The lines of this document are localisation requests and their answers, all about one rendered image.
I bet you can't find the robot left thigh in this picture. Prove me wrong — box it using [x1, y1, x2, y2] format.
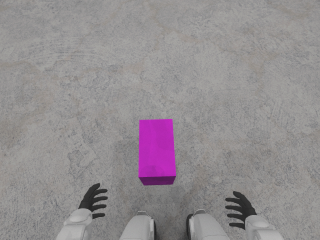
[119, 215, 154, 240]

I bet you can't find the robot right forearm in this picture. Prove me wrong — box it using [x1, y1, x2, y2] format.
[245, 215, 284, 240]

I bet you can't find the right robot hand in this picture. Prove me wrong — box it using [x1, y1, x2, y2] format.
[225, 191, 257, 230]

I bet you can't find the carton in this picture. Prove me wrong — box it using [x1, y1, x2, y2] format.
[138, 119, 176, 186]

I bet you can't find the left robot shin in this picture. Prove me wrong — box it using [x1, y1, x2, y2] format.
[137, 211, 149, 217]

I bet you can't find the robot left forearm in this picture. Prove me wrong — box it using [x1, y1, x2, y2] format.
[55, 208, 93, 240]

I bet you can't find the left robot hand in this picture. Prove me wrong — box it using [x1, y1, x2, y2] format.
[78, 183, 108, 219]

